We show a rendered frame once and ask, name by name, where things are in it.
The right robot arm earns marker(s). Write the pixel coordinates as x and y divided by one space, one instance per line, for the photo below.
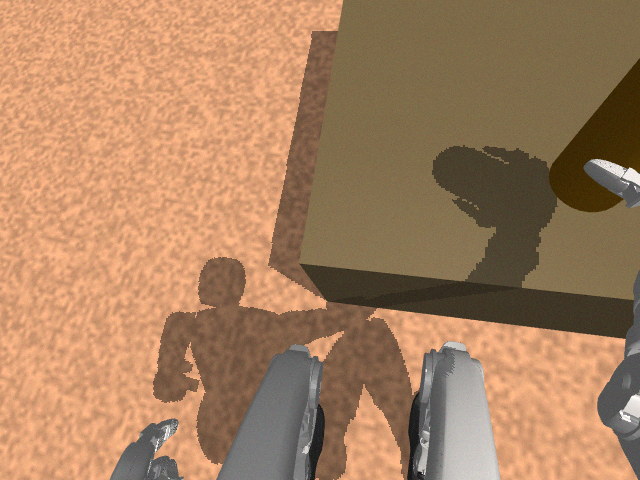
619 402

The bottle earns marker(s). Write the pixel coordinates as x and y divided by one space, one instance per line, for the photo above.
612 134

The left robot foot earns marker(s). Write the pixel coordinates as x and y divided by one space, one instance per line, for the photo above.
317 443

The left robot hand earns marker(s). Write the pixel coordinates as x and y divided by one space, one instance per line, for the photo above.
136 462

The right robot hand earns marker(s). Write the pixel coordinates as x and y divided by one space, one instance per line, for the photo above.
616 179

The right robot foot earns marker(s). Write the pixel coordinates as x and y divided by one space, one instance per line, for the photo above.
414 438

